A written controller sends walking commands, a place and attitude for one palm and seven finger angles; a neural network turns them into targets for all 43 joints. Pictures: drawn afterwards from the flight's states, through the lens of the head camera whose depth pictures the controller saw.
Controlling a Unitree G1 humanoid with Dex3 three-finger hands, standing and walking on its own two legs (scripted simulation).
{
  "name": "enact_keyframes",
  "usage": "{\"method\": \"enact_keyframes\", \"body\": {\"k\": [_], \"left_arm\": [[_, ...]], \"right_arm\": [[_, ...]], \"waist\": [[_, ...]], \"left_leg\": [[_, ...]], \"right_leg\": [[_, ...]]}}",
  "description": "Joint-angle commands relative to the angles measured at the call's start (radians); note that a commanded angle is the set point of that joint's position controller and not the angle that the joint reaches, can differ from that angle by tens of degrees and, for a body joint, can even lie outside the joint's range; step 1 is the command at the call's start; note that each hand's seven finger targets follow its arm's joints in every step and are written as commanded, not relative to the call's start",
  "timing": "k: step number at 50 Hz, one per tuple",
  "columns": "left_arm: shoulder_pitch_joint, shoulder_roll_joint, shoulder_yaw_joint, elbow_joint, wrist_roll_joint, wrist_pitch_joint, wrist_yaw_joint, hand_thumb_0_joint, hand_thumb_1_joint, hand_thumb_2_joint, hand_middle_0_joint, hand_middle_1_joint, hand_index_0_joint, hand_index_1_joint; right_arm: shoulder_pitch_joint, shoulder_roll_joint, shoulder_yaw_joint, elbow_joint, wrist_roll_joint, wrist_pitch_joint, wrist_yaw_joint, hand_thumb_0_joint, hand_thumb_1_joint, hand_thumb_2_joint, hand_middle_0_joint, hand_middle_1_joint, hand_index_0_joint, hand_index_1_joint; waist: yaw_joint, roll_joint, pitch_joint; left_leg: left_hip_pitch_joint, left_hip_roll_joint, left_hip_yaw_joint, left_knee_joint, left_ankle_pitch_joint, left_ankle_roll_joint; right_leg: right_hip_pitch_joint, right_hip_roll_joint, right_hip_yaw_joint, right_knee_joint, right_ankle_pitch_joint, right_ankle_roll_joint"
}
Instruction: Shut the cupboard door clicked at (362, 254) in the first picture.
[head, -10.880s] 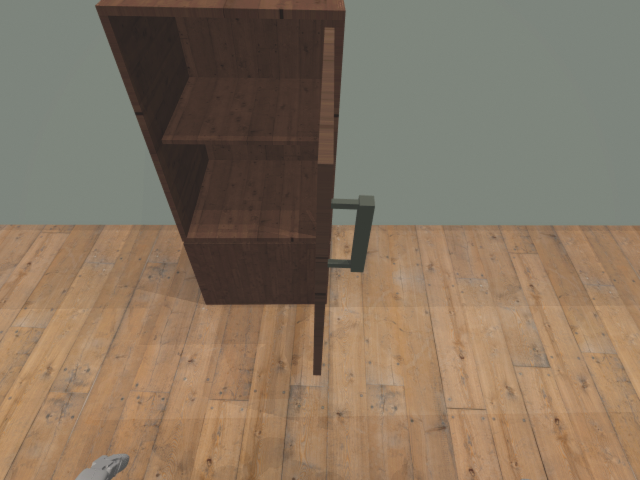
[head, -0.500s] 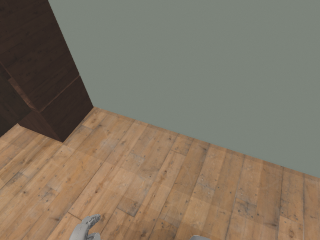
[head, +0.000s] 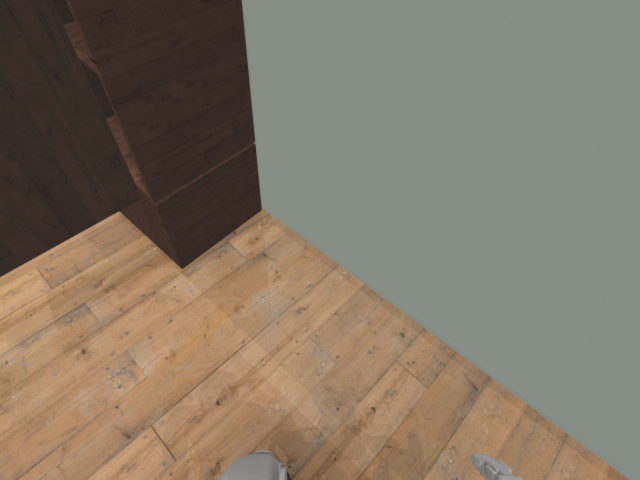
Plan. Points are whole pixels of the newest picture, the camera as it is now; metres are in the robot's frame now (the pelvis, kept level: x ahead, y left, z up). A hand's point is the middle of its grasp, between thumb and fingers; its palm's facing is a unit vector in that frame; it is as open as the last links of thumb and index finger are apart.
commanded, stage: walk to a spot facing it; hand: left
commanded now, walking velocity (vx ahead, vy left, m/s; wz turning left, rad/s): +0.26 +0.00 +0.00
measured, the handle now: out of the picture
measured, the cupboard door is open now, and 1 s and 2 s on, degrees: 87 87 87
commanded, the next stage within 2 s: turn to face it in 0.02 s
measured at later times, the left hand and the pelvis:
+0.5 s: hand (225, 379) +0.26 +0.17 -0.13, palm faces +0.13 -0.96 -0.26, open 7.4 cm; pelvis +0.15 -0.03 +0.01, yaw +9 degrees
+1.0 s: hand out of the picture +0.07 +0.20 -0.17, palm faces +0.51 -0.82 -0.25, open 7.4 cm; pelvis +0.16 -0.01 +0.01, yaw +27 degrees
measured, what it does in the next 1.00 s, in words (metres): walks ahead, turning left: right foot, then left foot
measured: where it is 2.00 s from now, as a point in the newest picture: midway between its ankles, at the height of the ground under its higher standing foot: outside the picture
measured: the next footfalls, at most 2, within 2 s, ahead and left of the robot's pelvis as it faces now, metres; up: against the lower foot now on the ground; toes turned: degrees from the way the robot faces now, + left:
right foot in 0.46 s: +0.25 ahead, -0.12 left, +0.00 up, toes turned +1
left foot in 0.94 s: +0.16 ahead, +0.11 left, +0.00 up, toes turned +32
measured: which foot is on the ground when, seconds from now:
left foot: down 0.00-0.46, up 0.48-0.92, down 0.94-1.00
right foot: up 0.00-0.44, down 0.46-0.94, up 0.96-1.00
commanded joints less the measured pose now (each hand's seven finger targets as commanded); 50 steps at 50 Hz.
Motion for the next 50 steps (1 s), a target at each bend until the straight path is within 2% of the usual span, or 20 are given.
{"method": "enact_keyframes", "body": {"k": [1, 4, 7, 12, 17, 20, 21, 22, 23, 24, 26, 29, 33, 42, 45, 46, 47, 48, 49, 50], "left_arm": [[-0.140, 0.113, 0.014, -0.146, -0.014, -0.026, 0.005, 0.000, 0.900, 0.900, -0.200, -0.300, -0.200, -0.300], [-0.073, 0.064, 0.013, -0.084, 0.005, 0.003, -0.001, 0.000, 0.900, 0.900, -0.200, -0.300, -0.200, -0.300], [-0.041, 0.051, 0.011, -0.079, 0.004, 0.026, 0.002, 0.000, 0.900, 0.900, -0.200, -0.300, -0.200, -0.300], [-0.190, 0.091, 0.027, -0.164, 0.000, 0.039, 0.004, 0.000, 0.900, 0.900, -0.200, -0.300, -0.200, -0.300], [-0.301, 0.115, 0.031, -0.239, -0.007, 0.042, 0.007, 0.000, 0.900, 0.900, -0.200, -0.300, -0.200, -0.300], [-0.262, 0.127, 0.033, -0.250, -0.011, 0.029, 0.006, 0.000, 0.900, 0.900, -0.200, -0.300, -0.200, -0.300], [-0.224, 0.149, 0.038, -0.243, -0.011, 0.019, 0.007, 0.000, 0.900, 0.900, -0.200, -0.300, -0.200, -0.300], [-0.154, 0.208, 0.050, -0.230, -0.006, 0.006, 0.014, 0.000, 0.900, 0.900, -0.200, -0.300, -0.200, -0.300], [-0.074, 0.305, 0.071, -0.216, 0.006, 0.000, 0.023, 0.000, 0.900, 0.900, -0.200, -0.300, -0.200, -0.300], [-0.060, 0.309, 0.065, -0.221, -0.007, 0.008, 0.027, 0.000, 0.900, 0.900, -0.200, -0.300, -0.200, -0.300], [-0.211, 0.230, 0.053, -0.259, -0.010, 0.017, 0.035, 0.000, 0.900, 0.900, -0.200, -0.300, -0.200, -0.300], [-0.263, 0.183, 0.036, -0.276, -0.006, 0.016, 0.034, 0.000, 0.900, 0.900, -0.200, -0.300, -0.200, -0.300], [-0.240, 0.205, 0.041, -0.270, 0.001, 0.023, 0.035, 0.000, 0.900, 0.900, -0.200, -0.300, -0.200, -0.300], [-0.191, 0.271, 0.067, -0.256, 0.013, 0.045, 0.026, 0.000, 0.900, 0.900, -0.200, -0.300, -0.200, -0.300], [-0.199, 0.281, 0.075, -0.256, 0.003, 0.053, 0.019, 0.000, 0.900, 0.900, -0.200, -0.300, -0.200, -0.300], [-0.198, 0.263, 0.072, -0.259, -0.006, 0.058, 0.016, 0.000, 0.900, 0.900, -0.200, -0.300, -0.200, -0.300], [-0.216, 0.200, 0.060, -0.304, -0.015, 0.063, 0.007, 0.000, 0.900, 0.900, -0.200, -0.300, -0.200, -0.300], [-0.284, 0.193, 0.043, -0.343, -0.006, 0.071, 0.012, 0.000, 0.900, 0.900, -0.200, -0.300, -0.200, -0.300], [-0.301, 0.209, 0.046, -0.348, -0.004, 0.073, 0.012, 0.000, 0.900, 0.900, -0.200, -0.300, -0.200, -0.300], [-0.313, 0.197, 0.050, -0.328, -0.001, 0.077, 0.017, 0.000, 0.900, 0.900, -0.200, -0.300, -0.200, -0.300]], "right_arm": [[0.317, -0.199, -0.046, 0.049, 0.012, 0.000, -0.044, 0.000, -0.900, -0.900, 0.200, 0.300, 0.200, 0.300], [0.182, -0.097, -0.009, 0.030, 0.008, -0.022, -0.047, 0.000, -0.900, -0.900, 0.200, 0.300, 0.200, 0.300], [0.179, -0.074, 0.002, 0.044, 0.013, -0.027, -0.048, 0.000, -0.900, -0.900, 0.200, 0.300, 0.200, 0.300], [0.201, -0.096, -0.011, 0.031, 0.010, -0.012, -0.046, 0.000, -0.900, -0.900, 0.200, 0.300, 0.200, 0.300], [0.212, -0.142, -0.028, 0.021, 0.001, 0.021, -0.046, 0.000, -0.900, -0.900, 0.200, 0.300, 0.200, 0.300], [0.185, -0.155, -0.038, 0.007, 0.002, 0.038, -0.051, 0.000, -0.900, -0.900, 0.200, 0.300, 0.200, 0.300], [0.179, -0.151, -0.038, 0.003, 0.009, 0.040, -0.049, 0.000, -0.900, -0.900, 0.200, 0.300, 0.200, 0.300], [0.196, -0.118, -0.036, -0.006, 0.017, 0.037, -0.044, 0.000, -0.900, -0.900, 0.200, 0.300, 0.200, 0.300], [0.221, -0.051, -0.028, -0.030, 0.024, 0.034, -0.039, 0.000, -0.900, -0.900, 0.200, 0.300, 0.200, 0.300], [0.211, -0.094, -0.036, -0.042, 0.021, 0.046, -0.048, 0.000, -0.900, -0.900, 0.200, 0.300, 0.200, 0.300], [0.210, -0.090, -0.043, -0.015, 0.015, 0.070, -0.037, 0.000, -0.900, -0.900, 0.200, 0.300, 0.200, 0.300], [0.189, -0.066, -0.035, -0.012, 0.005, 0.095, -0.015, 0.000, -0.900, -0.900, 0.200, 0.300, 0.200, 0.300], [0.148, -0.056, -0.033, -0.028, 0.005, 0.111, -0.004, 0.000, -0.900, -0.900, 0.200, 0.300, 0.200, 0.300], [0.009, -0.073, -0.021, -0.106, 0.012, 0.097, 0.004, 0.000, -0.900, -0.900, 0.200, 0.300, 0.200, 0.300], [0.073, -0.108, -0.027, -0.105, 0.007, 0.081, -0.001, 0.000, -0.900, -0.900, 0.200, 0.300, 0.200, 0.300], [0.139, -0.157, -0.041, -0.089, 0.006, 0.071, 0.000, 0.000, -0.900, -0.900, 0.200, 0.300, 0.200, 0.300], [0.190, -0.279, -0.072, -0.092, 0.001, 0.064, -0.010, 0.000, -0.900, -0.900, 0.200, 0.300, 0.200, 0.300], [0.239, -0.331, -0.077, -0.074, 0.009, 0.073, -0.020, 0.000, -0.900, -0.900, 0.200, 0.300, 0.200, 0.300], [0.230, -0.320, -0.068, -0.072, 0.005, 0.075, -0.023, 0.000, -0.900, -0.900, 0.200, 0.300, 0.200, 0.300], [0.183, -0.279, -0.062, -0.080, 0.004, 0.070, -0.033, 0.000, -0.900, -0.900, 0.200, 0.300, 0.200, 0.300]], "waist": [[-0.141, 0.143, -0.200], [-0.048, 0.110, -0.056], [-0.016, 0.133, -0.052], [-0.034, 0.141, -0.009], [-0.063, 0.176, -0.044], [-0.040, 0.172, -0.085], [-0.016, 0.122, -0.103], [0.010, -0.014, -0.176], [0.031, -0.286, -0.266], [0.030, -0.224, -0.263], [-0.027, -0.172, -0.170], [-0.056, -0.114, -0.100], [-0.049, -0.126, -0.085], [-0.006, -0.183, -0.089], [-0.046, -0.105, -0.148], [-0.085, 0.039, -0.188], [-0.123, 0.381, -0.184], [-0.144, 0.362, -0.203], [-0.128, 0.252, -0.193], [-0.117, 0.311, -0.175]], "left_leg": [[0.525, 0.375, -0.474, -0.341, 0.314, 0.152], [0.261, 0.261, -0.233, -0.389, 0.369, 0.067], [0.211, 0.219, -0.158, -0.423, 0.414, 0.070], [0.228, 0.202, -0.187, -0.390, 0.582, 0.099], [0.285, 0.204, -0.265, -0.300, 0.560, 0.102], [0.280, 0.176, -0.300, -0.193, 0.516, 0.065], [0.231, 0.144, -0.297, -0.121, 0.450, 0.029], [0.113, 0.071, -0.243, 0.029, 0.270, -0.026], [-0.100, -0.086, -0.107, 0.311, -0.348, -0.100], [-0.097, -0.051, -0.169, 0.483, -0.472, -0.105], [-0.096, 0.012, -0.184, 0.609, -0.324, -0.114], [-0.098, 0.033, -0.151, 0.610, -0.205, -0.132], [-0.075, 0.036, -0.104, 0.467, -0.181, -0.147], [0.018, 0.033, -0.024, 0.138, -0.223, -0.126], [0.181, 0.015, -0.006, -0.105, -0.081, -0.110], [0.338, 0.050, -0.074, -0.244, 0.049, -0.095], [0.474, 0.311, -0.454, -0.317, 0.389, 0.024], [0.464, 0.413, -0.531, -0.311, 0.645, 0.127], [0.439, 0.414, -0.462, -0.287, 0.608, 0.159], [0.403, 0.328, -0.432, -0.288, 0.586, 0.128]], "right_leg": [[-0.543, 0.011, 0.164, 0.540, 0.025, -0.023], [-0.419, -0.020, 0.199, 0.434, 0.154, -0.008], [-0.383, -0.005, 0.187, 0.345, 0.221, 0.009], [-0.412, 0.020, 0.174, 0.155, 0.276, 0.041], [-0.355, 0.072, 0.159, -0.038, 0.203, 0.040], [-0.213, 0.107, 0.150, -0.229, 0.243, 0.028], [-0.104, 0.094, 0.158, -0.349, 0.354, 0.026], [0.105, -0.025, 0.256, -0.399, 0.619, -0.001], [0.299, -0.318, 0.495, -0.392, 0.996, -0.125], [0.201, -0.392, 0.505, -0.415, 1.053, -0.215], [0.047, -0.300, 0.391, -0.470, 0.783, -0.186], [-0.061, -0.211, 0.222, -0.493, 0.650, -0.147], [-0.066, -0.198, 0.134, -0.509, 0.554, -0.145], [-0.027, -0.255, 0.078, -0.433, 0.557, -0.166], [-0.049, -0.239, 0.024, -0.284, 0.527, -0.112], [-0.150, -0.203, 0.002, -0.114, 0.446, -0.063], [-0.447, -0.041, -0.015, 0.127, -0.042, 0.034], [-0.517, 0.011, 0.106, 0.260, -0.216, 0.044], [-0.509, -0.004, 0.153, 0.325, -0.158, 0.030], [-0.518, 0.006, 0.184, 0.348, -0.096, 0.035]]}}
